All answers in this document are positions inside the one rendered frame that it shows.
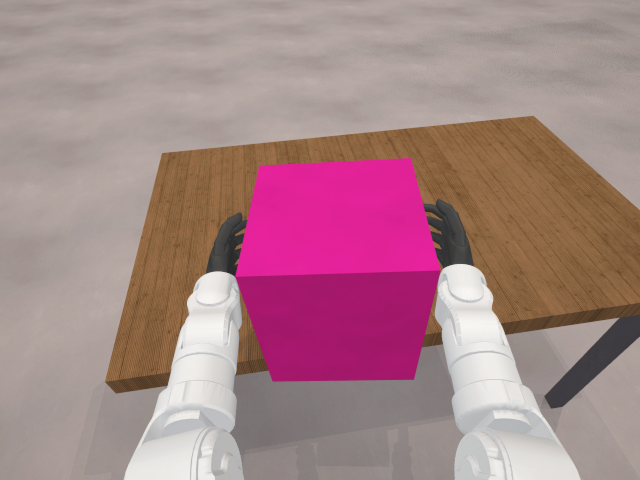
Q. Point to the right robot hand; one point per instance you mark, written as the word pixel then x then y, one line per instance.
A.
pixel 455 247

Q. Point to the left robot hand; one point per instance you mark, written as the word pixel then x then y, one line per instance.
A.
pixel 223 255

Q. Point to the carton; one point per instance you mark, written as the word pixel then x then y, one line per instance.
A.
pixel 338 270

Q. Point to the robot left forearm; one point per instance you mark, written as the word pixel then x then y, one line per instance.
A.
pixel 201 383

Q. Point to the robot right forearm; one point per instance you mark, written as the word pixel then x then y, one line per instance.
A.
pixel 487 386

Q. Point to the table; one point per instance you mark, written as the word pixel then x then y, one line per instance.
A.
pixel 557 244

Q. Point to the right robot upper arm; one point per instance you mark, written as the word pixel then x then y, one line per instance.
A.
pixel 493 454

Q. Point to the left robot upper arm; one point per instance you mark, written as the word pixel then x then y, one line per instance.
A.
pixel 208 453

